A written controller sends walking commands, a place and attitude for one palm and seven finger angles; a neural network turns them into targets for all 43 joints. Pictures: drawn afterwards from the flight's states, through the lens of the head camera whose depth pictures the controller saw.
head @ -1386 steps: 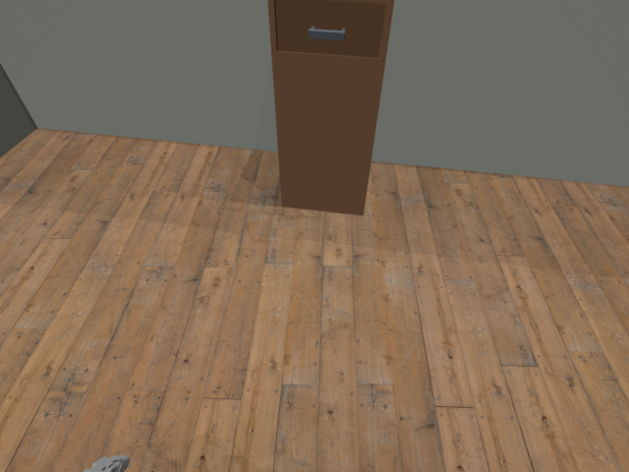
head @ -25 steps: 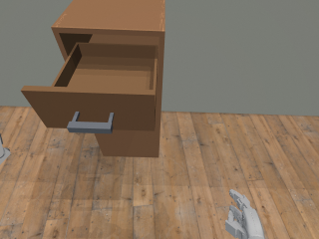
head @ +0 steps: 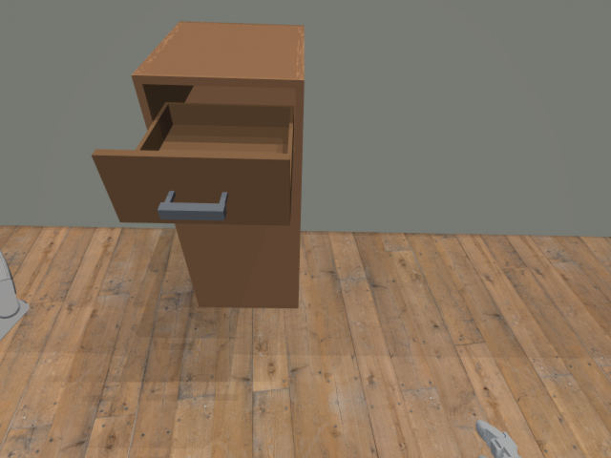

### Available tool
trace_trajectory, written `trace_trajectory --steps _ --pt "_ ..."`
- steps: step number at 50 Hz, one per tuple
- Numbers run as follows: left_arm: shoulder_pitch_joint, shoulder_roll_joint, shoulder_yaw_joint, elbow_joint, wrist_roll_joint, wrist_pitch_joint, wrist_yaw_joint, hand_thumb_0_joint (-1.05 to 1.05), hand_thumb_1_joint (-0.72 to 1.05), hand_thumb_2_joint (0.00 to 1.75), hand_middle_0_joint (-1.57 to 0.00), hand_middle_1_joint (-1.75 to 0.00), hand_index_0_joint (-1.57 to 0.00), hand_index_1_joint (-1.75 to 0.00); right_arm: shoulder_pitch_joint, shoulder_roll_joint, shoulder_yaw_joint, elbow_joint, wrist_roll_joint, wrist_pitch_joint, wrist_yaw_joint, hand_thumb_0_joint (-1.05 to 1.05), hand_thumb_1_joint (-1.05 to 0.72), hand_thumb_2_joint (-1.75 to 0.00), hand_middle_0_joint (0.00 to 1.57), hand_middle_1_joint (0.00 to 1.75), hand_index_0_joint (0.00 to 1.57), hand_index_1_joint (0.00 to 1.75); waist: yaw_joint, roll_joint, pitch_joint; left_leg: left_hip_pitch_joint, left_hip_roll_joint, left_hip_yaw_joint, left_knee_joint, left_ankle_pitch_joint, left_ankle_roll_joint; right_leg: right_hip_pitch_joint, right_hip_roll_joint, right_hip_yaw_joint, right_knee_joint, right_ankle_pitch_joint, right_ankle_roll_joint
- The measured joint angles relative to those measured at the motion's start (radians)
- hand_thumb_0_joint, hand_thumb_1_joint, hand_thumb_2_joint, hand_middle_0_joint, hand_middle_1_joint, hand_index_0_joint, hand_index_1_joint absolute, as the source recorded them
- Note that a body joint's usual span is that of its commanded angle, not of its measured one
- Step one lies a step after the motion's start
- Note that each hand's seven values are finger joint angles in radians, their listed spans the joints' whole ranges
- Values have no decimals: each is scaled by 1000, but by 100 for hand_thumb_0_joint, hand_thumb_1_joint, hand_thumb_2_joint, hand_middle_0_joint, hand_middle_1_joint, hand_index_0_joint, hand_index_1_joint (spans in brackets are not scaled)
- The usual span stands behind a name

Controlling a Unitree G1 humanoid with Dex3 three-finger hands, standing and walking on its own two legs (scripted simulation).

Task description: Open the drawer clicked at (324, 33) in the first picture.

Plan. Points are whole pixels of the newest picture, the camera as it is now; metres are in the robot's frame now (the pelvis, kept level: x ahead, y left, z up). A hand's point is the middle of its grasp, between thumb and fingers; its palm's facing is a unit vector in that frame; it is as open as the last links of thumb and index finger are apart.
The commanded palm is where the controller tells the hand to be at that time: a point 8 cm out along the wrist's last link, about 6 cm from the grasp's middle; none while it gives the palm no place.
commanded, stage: stop stepping back and stand still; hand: left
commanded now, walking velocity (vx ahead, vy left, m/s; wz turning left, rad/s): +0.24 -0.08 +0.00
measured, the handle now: (195, 203) +0.54 +0.22 +0.04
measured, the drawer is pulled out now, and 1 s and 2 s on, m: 0.30 0.30 0.30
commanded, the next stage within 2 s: let the arm hang, fingers relaxed in 0.40 s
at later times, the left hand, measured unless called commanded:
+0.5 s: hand (81, 298) +0.20 +0.20 +0.22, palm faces +0.39 -0.79 -0.47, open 7.4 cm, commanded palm none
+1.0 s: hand out of the picture +0.00 +0.19 -0.17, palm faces +0.05 -0.97 -0.25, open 7.1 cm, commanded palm none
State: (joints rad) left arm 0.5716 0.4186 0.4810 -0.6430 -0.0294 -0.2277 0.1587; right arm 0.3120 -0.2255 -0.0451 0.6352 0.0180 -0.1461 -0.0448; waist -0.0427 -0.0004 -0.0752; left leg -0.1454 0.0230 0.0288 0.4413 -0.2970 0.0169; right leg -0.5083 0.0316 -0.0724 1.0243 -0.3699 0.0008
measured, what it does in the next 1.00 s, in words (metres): steps on the spot: right foot, then left foot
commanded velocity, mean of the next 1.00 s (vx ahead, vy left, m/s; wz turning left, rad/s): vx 0.04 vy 0.04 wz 0.00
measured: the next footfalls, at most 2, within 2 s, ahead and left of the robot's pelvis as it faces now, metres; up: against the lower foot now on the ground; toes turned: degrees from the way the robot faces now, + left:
right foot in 0.16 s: +0.04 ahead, -0.13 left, +0.00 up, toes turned +2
left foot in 0.46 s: +0.05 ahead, +0.08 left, +0.00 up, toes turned +3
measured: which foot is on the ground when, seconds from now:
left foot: down 0.00-0.16, up 0.18-0.44, down 0.46-1.00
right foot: up 0.00-0.14, down 0.16-1.00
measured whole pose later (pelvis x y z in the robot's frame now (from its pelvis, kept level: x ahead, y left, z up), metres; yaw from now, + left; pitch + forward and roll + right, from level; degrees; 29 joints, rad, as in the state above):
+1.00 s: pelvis +0.01 -0.01 +0.00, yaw +1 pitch -1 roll -1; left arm 0.32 0.22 0.02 1.00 0.01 0.04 0.03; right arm 0.26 -0.20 -0.01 0.99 0.00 0.02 -0.03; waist 0.01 0.01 0.08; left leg -0.22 -0.01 0.03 0.47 -0.24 0.03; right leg -0.17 0.02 0.00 0.44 -0.26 -0.01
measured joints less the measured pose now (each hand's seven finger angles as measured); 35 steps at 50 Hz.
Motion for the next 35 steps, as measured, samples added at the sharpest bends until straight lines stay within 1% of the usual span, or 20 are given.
trace_trajectory --steps 1,3,7,8,9,11,13,15,17,20,23,24,25,26,27,29,31,32,34,35 --pt "-5 -2 1 4 1 2 1 1 89 90 -21 -30 -21 -30 2 9 5 6 2 -1 3 2 -90 -90 20 29 20 30 3 5 -5 -1 4 0 0 2 -3 1 -7 -4 15 4 1" --pt "-18 -9 0 19 1 0 -1 1 89 90 -21 -30 -21 -30 -2 26 21 17 1 3 4 2 -90 -90 20 29 20 30 14 14 -6 -8 12 3 7 3 -12 29 -25 -11 -44 6 0" --pt "-52 -2 0 48 -3 16 -2 1 89 90 -20 -30 -21 -30 -28 57 60 17 -6 23 2 2 -90 -90 20 29 20 30 33 24 21 -49 29 13 86 -29 -32 171 -47 -24 -348 -2 3" --pt "-63 11 3 49 -2 19 -2 1 89 90 -20 -30 -21 -30 -37 65 68 12 -7 26 4 2 -90 -90 20 30 20 30 35 15 29 -75 28 14 133 -52 -32 209 -51 -16 -426 19 -4" --pt "-81 9 -3 53 1 18 -5 1 89 90 -20 -30 -21 -30 -54 64 71 15 -7 31 7 2 -90 -90 20 30 20 30 39 25 45 -109 36 6 199 -89 -16 204 -40 -19 -438 84 -20" --pt "-116 -13 -35 58 2 18 -16 1 89 90 -20 -30 -21 -30 -92 53 66 35 -8 50 13 2 -90 -90 20 30 20 30 33 48 83 -188 29 -33 382 -142 1 200 -21 -41 -417 96 -50" --pt "-110 -35 -58 46 -3 11 -27 1 89 90 -21 -30 -21 -30 -110 43 56 48 -7 66 21 2 -90 -90 20 30 20 30 28 45 93 -254 6 -35 521 -121 2 215 -18 -46 -446 99 -61" --pt "-60 -45 -55 16 -10 -1 -34 1 89 90 -21 -30 -21 -30 -113 34 47 38 -8 80 22 2 -90 -90 20 30 20 30 23 30 86 -289 -7 -15 564 -69 -3 230 -17 -34 -496 121 -62" --pt "-5 -33 -39 -14 -13 -15 -34 1 89 90 -21 -30 -21 -30 -106 27 39 18 -7 86 17 2 -90 -90 20 30 20 30 17 9 73 -288 -8 10 501 -40 -4 245 -18 -22 -547 147 -61" --pt "33 1 -18 -51 -10 -28 -22 1 88 90 -21 -30 -21 -30 -88 9 26 -8 -7 75 3 2 -90 -90 20 30 20 30 17 -21 63 -230 -4 42 295 -27 7 261 -23 -15 -594 166 -57" --pt "30 16 -14 -76 -9 -37 -7 1 88 90 -21 -30 -22 -30 -78 -27 11 -30 -8 56 -9 2 -90 -90 20 29 20 30 17 -9 63 -138 6 36 78 0 21 263 -14 -26 -581 149 -46" --pt "20 18 -14 -77 -9 -40 -4 1 88 90 -21 -30 -21 -30 -81 -35 4 -32 -9 51 -13 2 -90 -90 20 29 20 30 15 -4 67 -126 7 30 47 48 16 259 -14 -32 -563 136 -41" --pt "8 20 -13 -71 -11 -40 -2 1 88 90 -21 -30 -21 -30 -87 -35 -2 -31 -8 51 -14 2 -90 -90 20 29 20 30 17 -12 75 -122 -1 33 51 62 12 258 -23 -29 -546 124 -35" --pt "-26 16 -44 -13 8 -52 -14 1 89 90 -21 -30 -21 -30 -90 -47 -10 -14 -8 30 1 1 -90 -90 20 29 20 30 21 -6 68 -140 -7 32 71 55 13 234 -34 -32 -504 125 -20" --pt "-80 4 -97 86 29 -30 -40 1 89 90 -21 -30 -21 -30 -94 -62 -16 10 -10 21 19 1 -90 -90 20 29 20 30 25 6 55 -158 -17 27 90 43 16 203 -45 -21 -447 94 -7" --pt "-183 -50 -203 345 54 81 -83 0 89 90 -20 -30 -20 -30 -112 -82 -16 58 -19 39 38 1 -90 -90 19 29 20 30 22 33 29 -183 -42 17 110 27 27 150 -58 23 -329 -16 12" --pt "-266 -109 -281 631 61 192 -107 0 90 90 -19 -30 -20 -30 -126 -75 -3 92 -32 66 42 1 -91 -90 19 29 20 30 12 44 18 -191 -65 12 118 24 36 122 -60 68 -256 -70 19" --pt "-296 -132 -313 762 63 234 -115 0 90 90 -19 -30 -20 -30 -130 -62 9 103 -37 77 43 1 -91 -90 19 29 20 30 9 38 24 -189 -74 12 122 22 37 129 -61 81 -265 -55 19" --pt "-317 -162 -375 972 63 281 -130 1 91 90 -19 -30 -19 -30 -131 -26 38 117 -36 98 45 1 -91 -90 20 29 20 30 10 3 48 -182 -88 26 151 4 30 171 -68 101 -341 80 12" --pt "-316 -183 -406 1067 62 290 -136 1 91 90 -19 -30 -19 -30 -132 -10 47 129 -33 108 47 1 -91 -90 20 29 20 30 12 -1 63 -180 -80 28 171 -10 24 187 -61 101 -347 54 5"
